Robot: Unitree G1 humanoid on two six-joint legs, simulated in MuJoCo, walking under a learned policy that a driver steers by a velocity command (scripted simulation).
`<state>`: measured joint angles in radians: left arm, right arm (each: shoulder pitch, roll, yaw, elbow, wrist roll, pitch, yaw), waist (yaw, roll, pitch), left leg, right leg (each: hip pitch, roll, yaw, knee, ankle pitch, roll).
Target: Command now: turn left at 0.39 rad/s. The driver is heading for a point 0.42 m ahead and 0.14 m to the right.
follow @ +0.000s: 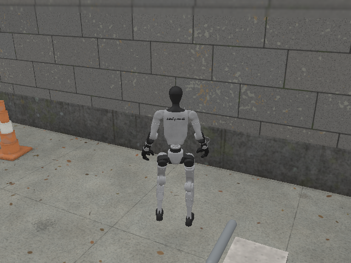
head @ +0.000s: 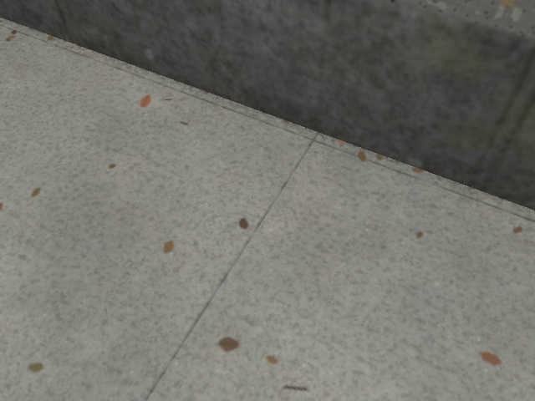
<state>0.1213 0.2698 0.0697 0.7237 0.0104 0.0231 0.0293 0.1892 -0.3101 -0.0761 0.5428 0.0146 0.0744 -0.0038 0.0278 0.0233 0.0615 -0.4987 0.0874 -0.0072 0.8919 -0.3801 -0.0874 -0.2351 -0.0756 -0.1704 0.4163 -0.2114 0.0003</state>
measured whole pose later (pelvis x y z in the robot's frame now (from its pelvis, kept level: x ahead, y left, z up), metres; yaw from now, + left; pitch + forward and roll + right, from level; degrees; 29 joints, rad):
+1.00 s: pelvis +0.06 -0.03 +0.00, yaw -35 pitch +3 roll +2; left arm 0.23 0.29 0.04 0.60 0.00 -0.03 0.01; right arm 0.19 -0.31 -0.08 0.73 0.02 -0.05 0.02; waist 0.01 0.01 -0.05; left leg -0.48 0.02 -0.01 0.73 -0.21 -0.02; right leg -0.20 0.06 0.14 0.42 -0.28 -0.07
